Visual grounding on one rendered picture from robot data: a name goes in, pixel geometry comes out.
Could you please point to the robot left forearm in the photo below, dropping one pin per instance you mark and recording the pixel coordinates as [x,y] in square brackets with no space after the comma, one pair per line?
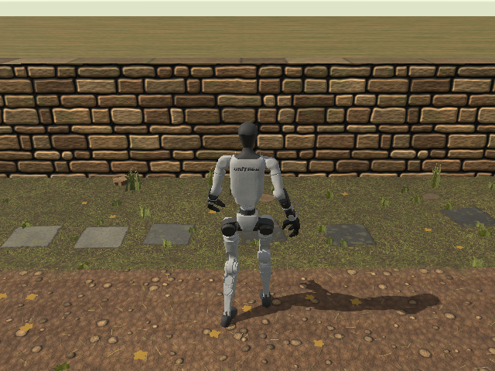
[211,199]

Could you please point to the robot right hand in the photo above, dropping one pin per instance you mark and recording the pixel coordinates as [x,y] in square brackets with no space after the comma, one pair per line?
[294,225]

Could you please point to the humanoid robot torso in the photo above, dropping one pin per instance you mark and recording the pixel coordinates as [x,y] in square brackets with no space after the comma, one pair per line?
[247,184]

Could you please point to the robot left hand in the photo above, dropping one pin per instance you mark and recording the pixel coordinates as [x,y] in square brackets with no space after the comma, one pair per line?
[219,203]

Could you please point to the robot left upper arm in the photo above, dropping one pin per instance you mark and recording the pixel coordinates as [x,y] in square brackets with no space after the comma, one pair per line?
[219,173]

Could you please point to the left robot thigh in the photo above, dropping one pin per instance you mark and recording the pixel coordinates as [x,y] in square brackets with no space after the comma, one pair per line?
[231,241]

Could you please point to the robot right upper arm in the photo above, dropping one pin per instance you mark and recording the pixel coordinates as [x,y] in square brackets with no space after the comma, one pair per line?
[276,177]

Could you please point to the robot right forearm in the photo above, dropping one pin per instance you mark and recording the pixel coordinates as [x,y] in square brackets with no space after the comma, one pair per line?
[287,207]

